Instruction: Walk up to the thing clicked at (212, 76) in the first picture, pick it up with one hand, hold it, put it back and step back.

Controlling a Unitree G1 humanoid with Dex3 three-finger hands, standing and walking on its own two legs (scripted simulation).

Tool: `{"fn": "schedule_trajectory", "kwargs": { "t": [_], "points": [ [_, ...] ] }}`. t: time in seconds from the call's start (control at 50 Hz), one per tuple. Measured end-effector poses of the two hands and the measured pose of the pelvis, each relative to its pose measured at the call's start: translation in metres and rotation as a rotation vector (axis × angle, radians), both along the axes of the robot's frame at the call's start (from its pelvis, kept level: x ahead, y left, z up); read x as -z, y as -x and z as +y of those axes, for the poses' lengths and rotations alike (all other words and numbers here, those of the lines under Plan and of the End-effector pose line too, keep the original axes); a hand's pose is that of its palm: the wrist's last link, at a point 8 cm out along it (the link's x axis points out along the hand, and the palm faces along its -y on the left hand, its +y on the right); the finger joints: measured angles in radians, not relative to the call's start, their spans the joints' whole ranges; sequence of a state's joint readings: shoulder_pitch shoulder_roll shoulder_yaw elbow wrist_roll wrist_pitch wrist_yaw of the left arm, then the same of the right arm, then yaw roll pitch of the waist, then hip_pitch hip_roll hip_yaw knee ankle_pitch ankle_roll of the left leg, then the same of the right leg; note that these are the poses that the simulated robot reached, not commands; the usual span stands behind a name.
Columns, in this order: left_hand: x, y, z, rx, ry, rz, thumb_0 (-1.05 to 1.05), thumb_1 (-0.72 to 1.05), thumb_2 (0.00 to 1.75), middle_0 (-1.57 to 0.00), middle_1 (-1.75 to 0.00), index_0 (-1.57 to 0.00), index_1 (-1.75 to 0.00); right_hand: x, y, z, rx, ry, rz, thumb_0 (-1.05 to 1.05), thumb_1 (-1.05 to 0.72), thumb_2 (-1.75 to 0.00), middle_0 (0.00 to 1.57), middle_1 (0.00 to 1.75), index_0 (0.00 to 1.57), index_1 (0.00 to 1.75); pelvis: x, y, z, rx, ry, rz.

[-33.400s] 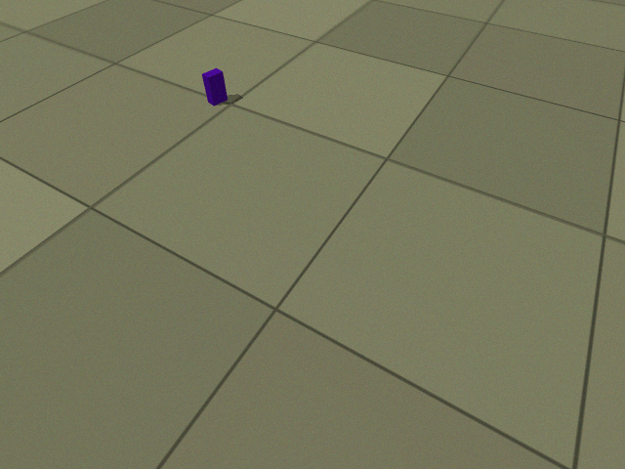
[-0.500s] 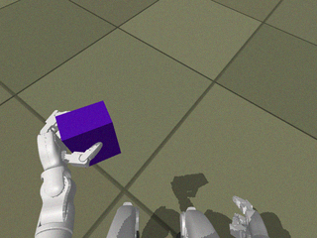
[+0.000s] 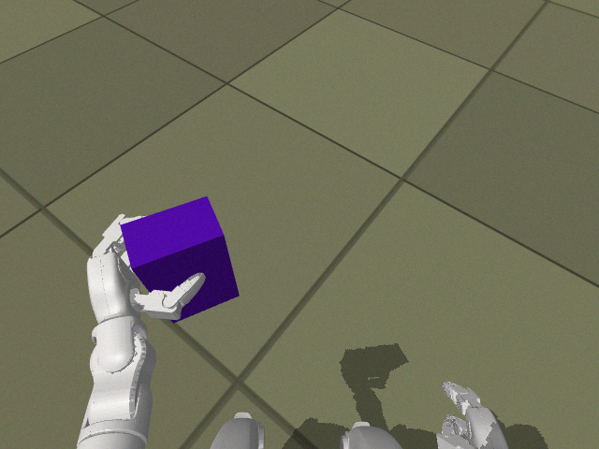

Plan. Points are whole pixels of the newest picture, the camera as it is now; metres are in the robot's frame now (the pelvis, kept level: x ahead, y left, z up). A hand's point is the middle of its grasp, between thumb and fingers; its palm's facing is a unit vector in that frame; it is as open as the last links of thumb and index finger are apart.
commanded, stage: hold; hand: left
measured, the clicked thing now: (188, 265) +0.35 +0.16 +0.02
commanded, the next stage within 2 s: crouch in 0.64 s
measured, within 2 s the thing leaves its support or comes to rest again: neither
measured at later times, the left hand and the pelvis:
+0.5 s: hand (163, 257) +0.33 +0.18 +0.07, palm faces +0.31 -0.95 +0.01, open 10.2 cm; pelvis +0.00 +0.00 +0.02, yaw +0 degrees
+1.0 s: hand (165, 276) +0.33 +0.19 +0.03, palm faces +0.36 -0.93 +0.02, open 10.2 cm; pelvis -0.01 +0.00 +0.01, yaw +0 degrees
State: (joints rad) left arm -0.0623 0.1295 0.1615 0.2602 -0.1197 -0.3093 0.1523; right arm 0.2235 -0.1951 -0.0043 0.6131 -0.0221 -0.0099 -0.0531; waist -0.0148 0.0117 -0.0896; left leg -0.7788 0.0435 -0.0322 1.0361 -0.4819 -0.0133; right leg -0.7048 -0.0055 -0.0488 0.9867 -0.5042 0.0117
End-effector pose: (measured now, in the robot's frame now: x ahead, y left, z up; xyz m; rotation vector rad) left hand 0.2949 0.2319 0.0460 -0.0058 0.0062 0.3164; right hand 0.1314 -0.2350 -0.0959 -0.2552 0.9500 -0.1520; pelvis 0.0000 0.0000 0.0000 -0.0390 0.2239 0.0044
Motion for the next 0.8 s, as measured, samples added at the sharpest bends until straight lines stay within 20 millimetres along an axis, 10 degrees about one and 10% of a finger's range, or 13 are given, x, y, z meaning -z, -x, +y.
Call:
{"fn": "schedule_trajectory", "kwargs": {
  "t": [0.8],
  "points": [
    [-0.028, 0.005, -0.007, -0.002, 0.003, -0.016, -0.01, -0.42, 1.05, -0.73, -1.03, -0.74, -1.02, -0.019, 0.002, 0.002, 0.005, -0.023, -0.024, 0.01, -0.91, -0.90, 0.21, 0.30, 0.20, 0.30, -0.019, 0.002, 0.000, 0.005, -0.010, -0.079]
  ]
}}
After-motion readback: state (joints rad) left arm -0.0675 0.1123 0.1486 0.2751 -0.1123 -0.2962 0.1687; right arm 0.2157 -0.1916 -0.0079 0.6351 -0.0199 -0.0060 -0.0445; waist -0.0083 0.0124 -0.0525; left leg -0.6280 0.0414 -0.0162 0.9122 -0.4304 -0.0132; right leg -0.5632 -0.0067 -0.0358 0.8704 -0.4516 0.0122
